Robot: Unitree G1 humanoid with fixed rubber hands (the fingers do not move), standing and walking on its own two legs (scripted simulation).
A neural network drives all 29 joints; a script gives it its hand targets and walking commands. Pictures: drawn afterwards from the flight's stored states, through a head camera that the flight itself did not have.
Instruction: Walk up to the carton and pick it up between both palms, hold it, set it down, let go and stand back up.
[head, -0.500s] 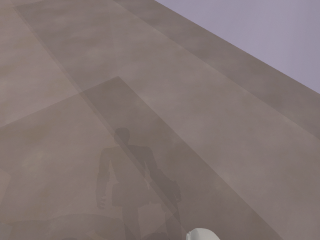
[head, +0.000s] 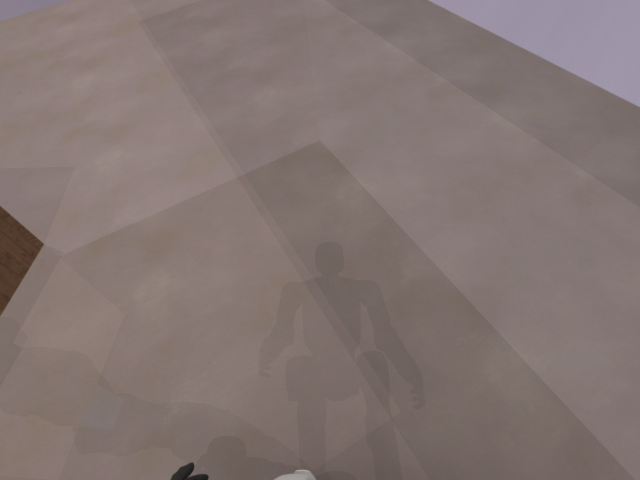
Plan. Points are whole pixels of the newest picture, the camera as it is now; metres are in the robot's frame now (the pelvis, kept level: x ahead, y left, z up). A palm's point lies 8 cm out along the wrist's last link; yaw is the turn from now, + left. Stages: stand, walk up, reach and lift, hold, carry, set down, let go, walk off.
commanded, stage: walk up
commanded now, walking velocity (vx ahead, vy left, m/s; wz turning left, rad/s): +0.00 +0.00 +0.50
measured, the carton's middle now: out of the picture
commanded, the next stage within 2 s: none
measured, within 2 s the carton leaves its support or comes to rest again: neither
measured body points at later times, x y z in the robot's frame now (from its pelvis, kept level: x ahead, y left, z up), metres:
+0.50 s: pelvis -0.03 +0.01 -0.01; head +0.01 +0.05 +0.43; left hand -0.11 +0.24 -0.17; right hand +0.18 -0.17 -0.14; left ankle -0.06 +0.11 -0.74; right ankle -0.02 -0.10 -0.72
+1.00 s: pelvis -0.04 -0.03 +0.00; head +0.00 -0.05 +0.45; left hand -0.07 +0.23 -0.12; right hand +0.13 -0.23 -0.16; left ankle -0.10 +0.09 -0.68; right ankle +0.01 -0.12 -0.74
